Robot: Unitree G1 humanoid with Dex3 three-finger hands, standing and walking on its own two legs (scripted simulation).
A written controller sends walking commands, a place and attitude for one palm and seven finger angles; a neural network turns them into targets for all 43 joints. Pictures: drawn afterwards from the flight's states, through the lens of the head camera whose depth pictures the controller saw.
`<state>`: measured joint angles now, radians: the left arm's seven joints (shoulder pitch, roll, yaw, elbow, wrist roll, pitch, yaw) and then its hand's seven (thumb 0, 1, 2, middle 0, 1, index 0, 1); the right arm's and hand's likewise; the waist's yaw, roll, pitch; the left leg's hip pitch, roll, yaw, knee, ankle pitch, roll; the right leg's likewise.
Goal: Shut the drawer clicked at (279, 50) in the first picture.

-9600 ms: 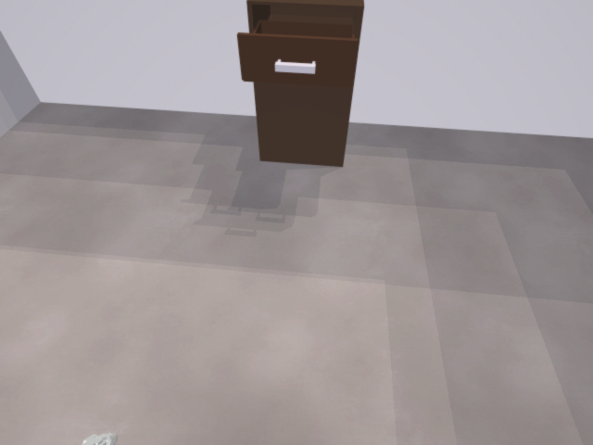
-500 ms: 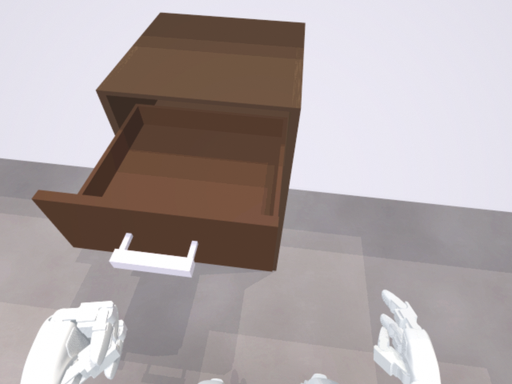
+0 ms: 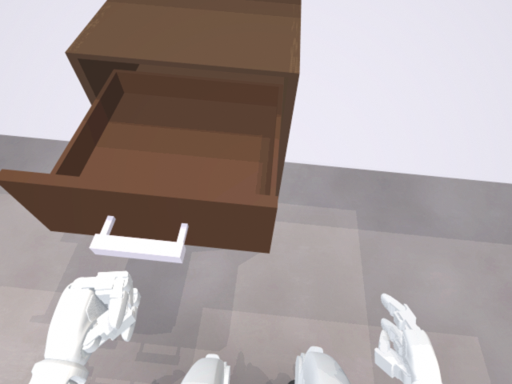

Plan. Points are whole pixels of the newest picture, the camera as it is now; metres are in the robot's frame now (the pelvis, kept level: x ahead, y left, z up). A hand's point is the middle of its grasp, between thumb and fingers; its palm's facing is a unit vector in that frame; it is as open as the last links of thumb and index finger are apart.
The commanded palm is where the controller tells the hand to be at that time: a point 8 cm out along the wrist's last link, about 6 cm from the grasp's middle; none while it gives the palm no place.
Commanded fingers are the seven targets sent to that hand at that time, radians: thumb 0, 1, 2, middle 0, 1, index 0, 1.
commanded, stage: bring the fist close to the handle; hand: left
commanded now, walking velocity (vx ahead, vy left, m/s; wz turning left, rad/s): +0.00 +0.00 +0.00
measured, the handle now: (143, 236) +0.33 +0.20 +0.01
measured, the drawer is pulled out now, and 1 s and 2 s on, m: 0.30 0.30 0.19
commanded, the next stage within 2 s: push the drawer shut in 0.74 s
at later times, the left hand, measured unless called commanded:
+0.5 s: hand (153, 294) +0.25 +0.16 +0.01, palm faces -0.05 -1.00 -0.07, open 3.3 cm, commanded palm +0.22 +0.23 +0.02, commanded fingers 0.00 0.90 0.90 -1.40 -1.60 -1.40 -1.60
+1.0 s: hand (144, 293) +0.25 +0.18 +0.01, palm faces -0.05 -1.00 -0.06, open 3.3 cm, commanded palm +0.23 +0.24 +0.02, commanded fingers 0.00 0.90 0.90 -1.40 -1.60 -1.40 -1.60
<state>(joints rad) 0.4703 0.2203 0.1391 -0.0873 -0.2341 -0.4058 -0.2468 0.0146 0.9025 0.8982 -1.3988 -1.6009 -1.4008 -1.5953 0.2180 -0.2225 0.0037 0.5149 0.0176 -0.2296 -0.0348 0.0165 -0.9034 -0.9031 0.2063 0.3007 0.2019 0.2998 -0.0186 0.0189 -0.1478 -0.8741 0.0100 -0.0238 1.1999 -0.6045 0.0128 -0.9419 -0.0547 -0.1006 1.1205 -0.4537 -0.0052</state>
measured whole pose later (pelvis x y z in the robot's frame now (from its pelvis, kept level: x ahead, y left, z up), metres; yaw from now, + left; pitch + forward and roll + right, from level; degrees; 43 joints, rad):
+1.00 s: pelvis +0.00 -0.01 -0.02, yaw +0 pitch +21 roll -2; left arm 0.28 0.25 0.19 0.08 -0.26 -0.46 -0.29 0.01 0.90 0.90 -1.40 -1.60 -1.40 -1.60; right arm 0.19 -0.25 0.00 0.51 0.02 -0.17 -0.04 0.01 -0.90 -0.90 0.21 0.30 0.20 0.30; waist -0.03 0.02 -0.17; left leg -1.03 0.02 -0.04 1.31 -0.64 0.00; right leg -1.11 -0.05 -0.11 1.24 -0.49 -0.02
